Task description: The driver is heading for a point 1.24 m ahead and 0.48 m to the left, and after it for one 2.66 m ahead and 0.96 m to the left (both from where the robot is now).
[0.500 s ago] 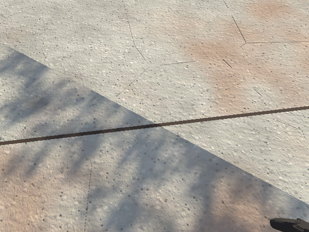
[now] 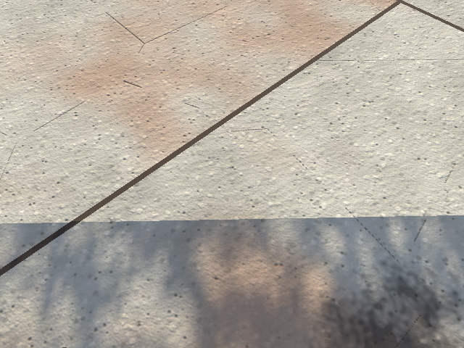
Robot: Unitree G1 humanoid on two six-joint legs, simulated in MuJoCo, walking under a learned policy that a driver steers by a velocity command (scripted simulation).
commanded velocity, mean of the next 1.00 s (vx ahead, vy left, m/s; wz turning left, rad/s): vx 0.53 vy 0.00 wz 0.56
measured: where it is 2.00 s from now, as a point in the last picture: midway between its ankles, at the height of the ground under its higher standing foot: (34, 170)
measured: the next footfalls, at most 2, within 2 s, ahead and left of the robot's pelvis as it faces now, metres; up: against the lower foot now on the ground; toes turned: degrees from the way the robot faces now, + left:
left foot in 0.66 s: +0.19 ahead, +0.23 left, +0.00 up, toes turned +28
right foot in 1.14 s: +0.65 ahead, +0.41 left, +0.00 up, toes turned +38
